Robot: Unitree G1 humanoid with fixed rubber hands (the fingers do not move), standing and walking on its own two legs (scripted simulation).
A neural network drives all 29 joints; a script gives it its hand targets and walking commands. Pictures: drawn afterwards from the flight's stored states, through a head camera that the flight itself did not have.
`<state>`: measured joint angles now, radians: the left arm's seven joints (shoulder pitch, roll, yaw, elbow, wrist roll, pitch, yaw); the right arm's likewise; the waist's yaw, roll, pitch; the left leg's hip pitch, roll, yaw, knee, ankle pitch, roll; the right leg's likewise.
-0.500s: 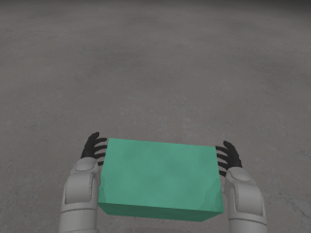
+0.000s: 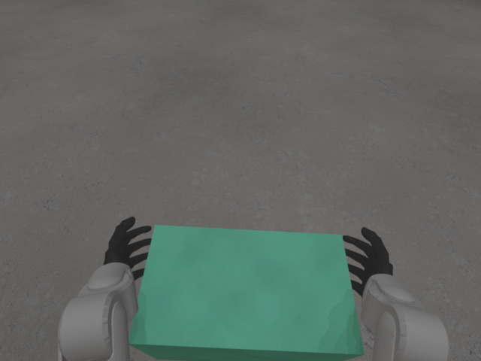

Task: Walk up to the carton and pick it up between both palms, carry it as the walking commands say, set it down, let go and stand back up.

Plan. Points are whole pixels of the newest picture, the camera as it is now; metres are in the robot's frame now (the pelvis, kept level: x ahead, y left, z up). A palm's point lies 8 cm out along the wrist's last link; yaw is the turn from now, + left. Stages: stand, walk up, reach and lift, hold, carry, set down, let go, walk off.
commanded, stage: carry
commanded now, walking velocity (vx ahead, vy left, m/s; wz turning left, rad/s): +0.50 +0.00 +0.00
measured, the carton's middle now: (243, 300) +0.24 +0.00 +0.01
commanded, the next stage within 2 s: none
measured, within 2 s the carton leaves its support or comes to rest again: neither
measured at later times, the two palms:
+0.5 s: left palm (149, 139) +0.57 +0.22 +0.08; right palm (311, 149) +0.53 -0.14 +0.09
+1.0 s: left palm (181, 75) +0.87 +0.19 +0.09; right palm (300, 78) +0.89 -0.16 +0.08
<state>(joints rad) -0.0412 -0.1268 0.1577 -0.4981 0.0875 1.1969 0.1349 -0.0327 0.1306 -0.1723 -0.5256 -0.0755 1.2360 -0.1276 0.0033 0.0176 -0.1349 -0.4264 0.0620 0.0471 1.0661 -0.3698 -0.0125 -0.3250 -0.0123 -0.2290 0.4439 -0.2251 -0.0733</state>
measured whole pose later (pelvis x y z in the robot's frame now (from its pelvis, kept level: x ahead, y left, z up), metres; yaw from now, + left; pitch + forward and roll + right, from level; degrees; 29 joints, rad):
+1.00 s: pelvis +0.64 +0.00 +0.00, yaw +2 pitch +4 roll +0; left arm -0.03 -0.13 0.14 -0.53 0.11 1.19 0.13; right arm -0.03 0.13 -0.16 -0.54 -0.11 1.21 -0.10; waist 0.03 0.03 -0.04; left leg -0.43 0.08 0.03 1.19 -0.31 0.02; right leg -0.34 -0.02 -0.28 0.42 -0.16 -0.09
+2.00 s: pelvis +1.32 +0.03 -0.01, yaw +3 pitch +4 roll -1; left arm -0.04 -0.13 0.13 -0.53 0.11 1.20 0.14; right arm -0.02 0.13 -0.17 -0.55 -0.10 1.21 -0.10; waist 0.02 0.02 -0.04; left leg -0.36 0.06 0.04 1.21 -0.36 0.02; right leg -0.36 -0.02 -0.30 0.45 -0.16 -0.10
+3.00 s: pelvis +1.67 +0.05 -0.01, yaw +0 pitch +4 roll -1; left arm -0.04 -0.13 0.16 -0.51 0.11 1.18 0.13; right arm -0.04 0.13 -0.15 -0.51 -0.11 1.20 -0.11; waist -0.02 0.01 -0.12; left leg -0.32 0.06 0.17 0.57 -0.31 0.03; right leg -0.19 -0.06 -0.18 0.51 -0.37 0.01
